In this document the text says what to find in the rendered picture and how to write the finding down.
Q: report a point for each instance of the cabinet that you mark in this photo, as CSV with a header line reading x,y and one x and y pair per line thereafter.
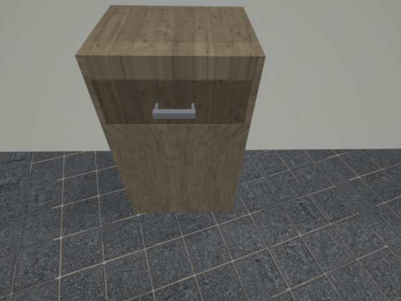
x,y
175,167

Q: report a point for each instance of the drawer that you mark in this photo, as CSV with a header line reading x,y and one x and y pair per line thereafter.
x,y
133,101

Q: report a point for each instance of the handle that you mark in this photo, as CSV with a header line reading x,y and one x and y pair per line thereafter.
x,y
173,113

